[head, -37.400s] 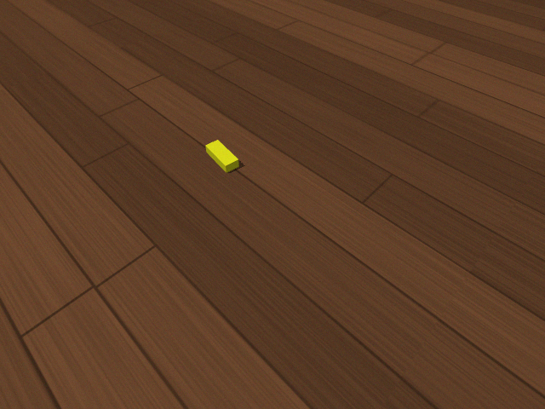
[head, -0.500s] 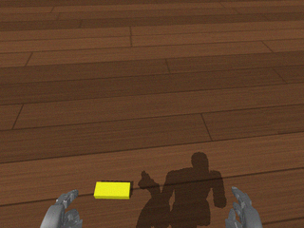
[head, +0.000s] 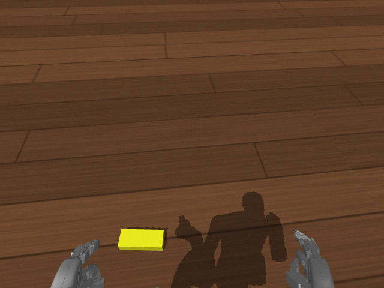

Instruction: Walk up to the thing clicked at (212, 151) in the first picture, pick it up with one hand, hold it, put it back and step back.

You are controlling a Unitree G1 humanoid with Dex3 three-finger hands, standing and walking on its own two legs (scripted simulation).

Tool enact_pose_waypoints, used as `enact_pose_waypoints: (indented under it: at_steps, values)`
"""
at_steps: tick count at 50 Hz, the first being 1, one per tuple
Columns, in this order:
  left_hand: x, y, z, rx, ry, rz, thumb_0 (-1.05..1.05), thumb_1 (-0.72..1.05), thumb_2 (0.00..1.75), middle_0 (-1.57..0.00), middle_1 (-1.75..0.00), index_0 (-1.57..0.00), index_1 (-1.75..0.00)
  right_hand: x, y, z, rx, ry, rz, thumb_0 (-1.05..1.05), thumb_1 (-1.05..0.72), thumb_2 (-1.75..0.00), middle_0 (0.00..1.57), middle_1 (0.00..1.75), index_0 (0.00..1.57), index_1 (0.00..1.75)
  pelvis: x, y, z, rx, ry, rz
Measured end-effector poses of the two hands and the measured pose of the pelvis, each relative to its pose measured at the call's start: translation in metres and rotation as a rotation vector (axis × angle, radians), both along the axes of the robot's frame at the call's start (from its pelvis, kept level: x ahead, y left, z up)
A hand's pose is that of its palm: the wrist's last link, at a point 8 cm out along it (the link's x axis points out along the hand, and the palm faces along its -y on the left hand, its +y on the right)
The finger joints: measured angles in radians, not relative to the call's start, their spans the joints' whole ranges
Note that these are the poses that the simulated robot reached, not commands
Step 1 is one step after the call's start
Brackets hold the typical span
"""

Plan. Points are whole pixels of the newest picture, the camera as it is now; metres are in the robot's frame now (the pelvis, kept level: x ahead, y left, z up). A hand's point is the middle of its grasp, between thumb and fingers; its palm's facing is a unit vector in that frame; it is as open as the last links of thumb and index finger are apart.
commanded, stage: home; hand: left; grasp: from above
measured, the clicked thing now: (142, 239) +0.46 +0.23 -0.69
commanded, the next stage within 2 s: stand in 0.84 s
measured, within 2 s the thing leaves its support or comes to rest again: neither
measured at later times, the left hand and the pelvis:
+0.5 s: hand (100, 278) +0.17 +0.18 -0.05, palm faces +0.04 -0.98 -0.20, open 7.4 cm; pelvis +0.01 +0.00 +0.00, yaw +0 degrees
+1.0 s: hand (97, 279) +0.17 +0.19 -0.06, palm faces +0.01 -0.96 -0.28, open 7.4 cm; pelvis +0.00 +0.00 +0.01, yaw +0 degrees
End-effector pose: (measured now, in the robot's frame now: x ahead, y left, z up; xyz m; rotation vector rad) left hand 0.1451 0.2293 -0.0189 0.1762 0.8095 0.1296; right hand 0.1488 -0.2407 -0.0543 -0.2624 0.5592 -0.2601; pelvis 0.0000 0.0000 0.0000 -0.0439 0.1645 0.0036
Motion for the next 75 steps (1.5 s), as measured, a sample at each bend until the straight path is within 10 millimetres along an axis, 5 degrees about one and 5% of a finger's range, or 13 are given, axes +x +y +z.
enact_pose_waypoints:
  at_steps: [47, 51, 62, 75]
  values:
    - [0.008, 0.006, -0.001, 0.003, -0.004, -0.005, 0.02, 0.91, 0.90, -0.20, -0.30, -0.20, -0.30, 0.004, 0.005, -0.001, -0.001, 0.024, -0.006, 0.02, -0.90, -0.90, 0.20, 0.30, 0.21, 0.30, 0.007, 0.005, -0.001, -0.006, 0.009, -0.001]
    - [0.011, 0.018, -0.020, 0.094, -0.024, -0.046, 0.01, 0.90, 0.90, -0.20, -0.30, -0.20, -0.30, -0.003, 0.000, -0.018, -0.048, 0.243, 0.126, 0.01, -0.90, -0.90, 0.20, 0.30, 0.20, 0.30, -0.001, 0.005, 0.008, 0.022, -0.078, -0.007]
    - [-0.047, 0.058, -0.050, 0.142, 0.222, 0.032, 0.01, 0.91, 0.90, -0.20, -0.30, -0.20, -0.30, -0.053, -0.030, -0.020, 0.002, 0.507, 0.032, 0.01, -0.90, -0.90, 0.20, 0.30, 0.21, 0.30, -0.002, 0.008, 0.031, 0.045, -0.168, -0.012]
    - [-0.104, 0.057, -0.051, 0.105, 0.417, 0.100, 0.01, 0.91, 0.90, -0.20, -0.30, -0.20, -0.30, -0.085, -0.020, -0.017, 0.058, 0.623, -0.019, 0.01, -0.90, -0.90, 0.20, 0.30, 0.20, 0.30, -0.001, 0.011, 0.054, 0.042, -0.226, -0.011]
